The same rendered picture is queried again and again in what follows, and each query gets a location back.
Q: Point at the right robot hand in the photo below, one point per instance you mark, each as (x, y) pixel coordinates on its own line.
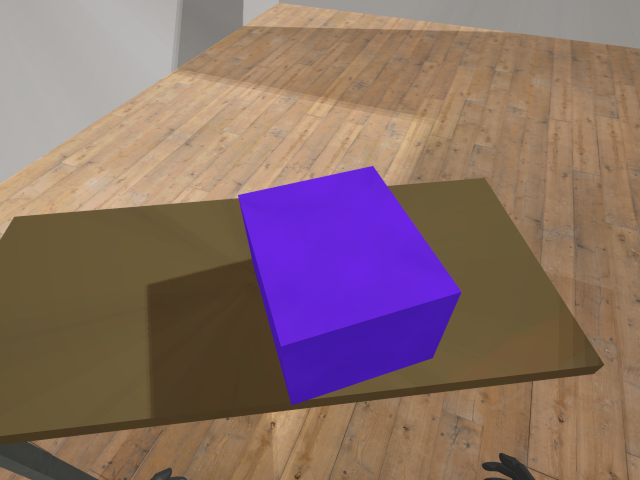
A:
(510, 467)

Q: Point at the carton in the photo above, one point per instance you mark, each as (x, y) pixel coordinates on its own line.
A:
(351, 289)

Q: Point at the table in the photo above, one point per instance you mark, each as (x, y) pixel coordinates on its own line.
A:
(136, 317)

